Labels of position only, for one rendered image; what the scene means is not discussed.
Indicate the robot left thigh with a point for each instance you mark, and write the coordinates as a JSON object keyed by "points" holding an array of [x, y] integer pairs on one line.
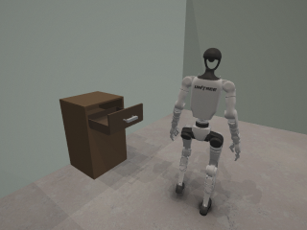
{"points": [[186, 135]]}

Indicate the left robot forearm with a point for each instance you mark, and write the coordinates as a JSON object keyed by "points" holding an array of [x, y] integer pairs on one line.
{"points": [[176, 116]]}

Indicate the right robot shin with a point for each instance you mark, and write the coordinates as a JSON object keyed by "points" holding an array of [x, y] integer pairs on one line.
{"points": [[208, 187]]}

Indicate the robot right hand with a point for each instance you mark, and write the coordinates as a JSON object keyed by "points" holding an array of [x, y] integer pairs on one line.
{"points": [[237, 147]]}

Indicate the handle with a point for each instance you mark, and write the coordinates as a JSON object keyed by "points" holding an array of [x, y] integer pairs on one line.
{"points": [[131, 119]]}

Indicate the robot left upper arm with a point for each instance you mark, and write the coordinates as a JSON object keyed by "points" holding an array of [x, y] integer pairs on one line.
{"points": [[183, 92]]}

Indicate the right robot forearm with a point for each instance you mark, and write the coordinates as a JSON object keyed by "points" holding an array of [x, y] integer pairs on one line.
{"points": [[234, 128]]}

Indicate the drawer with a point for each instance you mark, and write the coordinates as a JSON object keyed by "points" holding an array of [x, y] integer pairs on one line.
{"points": [[110, 121]]}

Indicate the cabinet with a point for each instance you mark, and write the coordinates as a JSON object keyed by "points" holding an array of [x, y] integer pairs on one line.
{"points": [[90, 151]]}

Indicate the robot left hand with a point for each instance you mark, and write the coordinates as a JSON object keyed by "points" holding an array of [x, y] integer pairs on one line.
{"points": [[174, 131]]}

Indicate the robot right upper arm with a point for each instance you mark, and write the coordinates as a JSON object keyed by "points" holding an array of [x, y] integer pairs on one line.
{"points": [[230, 99]]}

